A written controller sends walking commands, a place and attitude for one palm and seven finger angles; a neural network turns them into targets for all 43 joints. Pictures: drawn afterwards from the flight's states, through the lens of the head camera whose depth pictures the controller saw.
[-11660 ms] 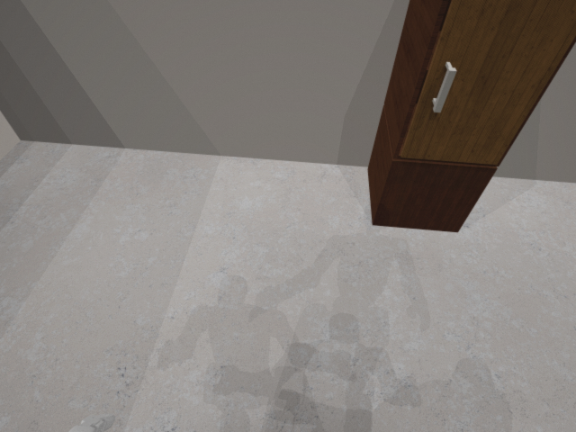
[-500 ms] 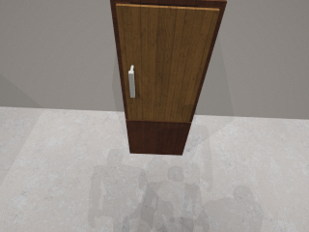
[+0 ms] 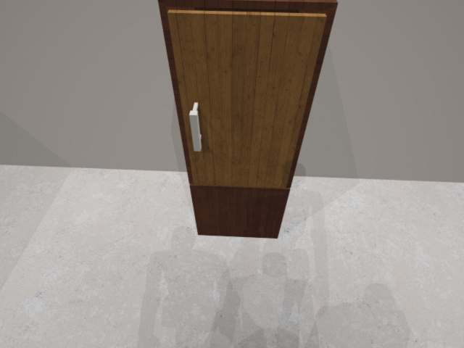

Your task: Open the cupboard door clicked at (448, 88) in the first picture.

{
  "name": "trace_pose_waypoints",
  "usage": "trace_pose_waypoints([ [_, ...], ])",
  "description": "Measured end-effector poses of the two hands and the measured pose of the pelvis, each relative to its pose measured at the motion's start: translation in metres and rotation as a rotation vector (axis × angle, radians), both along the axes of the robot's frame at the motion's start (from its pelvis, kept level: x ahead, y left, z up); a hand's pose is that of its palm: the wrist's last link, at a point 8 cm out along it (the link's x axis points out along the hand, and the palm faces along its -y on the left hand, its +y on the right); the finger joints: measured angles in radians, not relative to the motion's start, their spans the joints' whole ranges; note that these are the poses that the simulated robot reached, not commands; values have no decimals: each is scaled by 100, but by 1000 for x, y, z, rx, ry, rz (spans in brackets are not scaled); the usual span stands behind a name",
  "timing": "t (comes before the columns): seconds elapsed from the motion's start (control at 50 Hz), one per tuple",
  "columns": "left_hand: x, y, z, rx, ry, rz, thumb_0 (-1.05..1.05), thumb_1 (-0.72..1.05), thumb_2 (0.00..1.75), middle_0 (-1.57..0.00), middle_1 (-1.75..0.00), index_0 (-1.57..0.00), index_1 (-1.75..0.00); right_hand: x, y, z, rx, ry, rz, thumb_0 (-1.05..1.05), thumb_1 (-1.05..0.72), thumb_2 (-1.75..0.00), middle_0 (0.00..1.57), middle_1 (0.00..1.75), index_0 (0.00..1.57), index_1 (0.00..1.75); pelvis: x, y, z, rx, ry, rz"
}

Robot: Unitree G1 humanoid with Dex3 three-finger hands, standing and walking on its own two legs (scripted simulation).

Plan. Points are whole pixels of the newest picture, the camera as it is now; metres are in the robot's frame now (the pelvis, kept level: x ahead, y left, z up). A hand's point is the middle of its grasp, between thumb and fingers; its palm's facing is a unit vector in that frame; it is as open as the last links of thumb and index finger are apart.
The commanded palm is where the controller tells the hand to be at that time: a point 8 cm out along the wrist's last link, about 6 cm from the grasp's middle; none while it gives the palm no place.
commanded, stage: shuffle to correct the standing spot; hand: left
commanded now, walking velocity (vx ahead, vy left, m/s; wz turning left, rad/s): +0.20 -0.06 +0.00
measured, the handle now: (196, 127) +0.69 +0.15 -0.04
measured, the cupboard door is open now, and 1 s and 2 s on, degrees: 0 0 0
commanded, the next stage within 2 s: come to a stop and stand still in 0.42 s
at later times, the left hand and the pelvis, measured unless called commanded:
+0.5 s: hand out of the picture +0.14 +0.14 -0.16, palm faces +0.09 -0.96 -0.25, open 7.3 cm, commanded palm none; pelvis +0.12 -0.05 +0.00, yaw +1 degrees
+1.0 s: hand (170, 312) +0.22 +0.15 -0.17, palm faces +0.07 -0.96 -0.28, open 7.3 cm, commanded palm none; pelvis +0.18 -0.05 +0.00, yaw +0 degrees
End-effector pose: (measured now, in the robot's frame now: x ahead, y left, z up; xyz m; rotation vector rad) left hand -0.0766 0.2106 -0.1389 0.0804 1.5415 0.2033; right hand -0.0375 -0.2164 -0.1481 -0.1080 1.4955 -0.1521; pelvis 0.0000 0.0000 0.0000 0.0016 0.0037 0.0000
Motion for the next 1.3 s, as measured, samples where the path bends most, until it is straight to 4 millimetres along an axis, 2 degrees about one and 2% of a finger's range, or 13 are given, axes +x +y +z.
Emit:
trace_pose_waypoints([
  [0.1,-11,-9,-9,-47,99,32,0,90,90,-20,-30,-20,-30,47,-1,-3,-37,-76,23,1,-91,-90,20,30,20,30,25,7,-10,-3,-7,5],
  [0.16,4,-10,-12,-68,134,3,0,90,90,-20,-30,-20,-30,69,0,-2,-54,-140,4,1,-91,-90,20,30,20,30,36,8,-11,13,-13,-25],
  [0.22,46,-9,-9,-63,78,-33,0,90,90,-20,-30,-20,-30,78,2,4,-44,-152,-16,1,-91,-90,20,29,20,30,46,3,-4,19,-7,-32],
  [0.32,134,-10,1,-8,-99,-72,2,92,90,-20,-30,-20,-30,87,1,5,8,-94,-16,1,-91,-90,20,30,20,30,68,-11,5,18,7,-20],
  [0.44,196,-9,4,89,-207,-77,3,95,90,-19,-30,-20,-30,110,-23,-16,57,-34,-23,1,-91,-89,20,30,20,30,105,-40,-8,12,-3,0],
  [0.5,207,-20,8,93,-226,-42,2,94,90,-19,-30,-20,-30,139,-38,-12,48,-27,9,1,-91,-89,20,30,20,30,123,-48,-3,1,-5,13],
  [0.64,212,-58,7,-2,-127,-18,0,91,90,-19,-30,-20,-30,234,-68,12,-39,-157,56,2,-93,-90,20,29,19,30,162,-51,10,-4,5,18],
  [0.72,220,-71,-6,-63,-74,-4,0,91,90,-20,-30,-20,-30,278,-65,14,-70,-210,77,2,-93,-90,20,29,19,30,181,-45,4,-22,-4,5],
  [0.82,244,-61,-18,-70,-71,-3,0,90,90,-20,-30,-20,-30,310,-50,17,-78,-254,88,1,-92,-90,20,29,19,30,193,-40,-1,-5,-8,-8],
  [0.92,272,-29,-7,31,-123,-33,1,91,90,-20,-30,-20,-30,317,-45,14,-48,-277,81,1,-91,-90,20,30,20,30,185,-45,2,-8,-2,-10],
  [1.04,295,-11,8,157,-253,-84,0,91,90,-20,-30,-20,-30,310,-67,0,-10,-308,63,0,-91,-89,20,30,20,30,175,-63,-7,14,14,-17],
  [1.16,304,-19,7,175,-347,-144,0,91,90,-19,-30,-20,-30,294,-88,-8,-25,-363,42,1,-91,-90,20,30,20,30,169,-66,-20,-17,-26,3],
  [1.3,308,-42,5,100,-390,-146,0,90,90,-20,-30,-20,-30,244,-90,-1,-41,-309,53,1,-91,-90,20,29,19,30,158,-71,-14,-5,-43,4],
])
